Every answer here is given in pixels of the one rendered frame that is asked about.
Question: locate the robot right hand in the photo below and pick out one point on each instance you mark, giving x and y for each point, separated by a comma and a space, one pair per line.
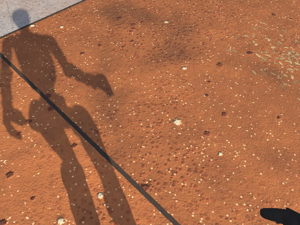
281, 216

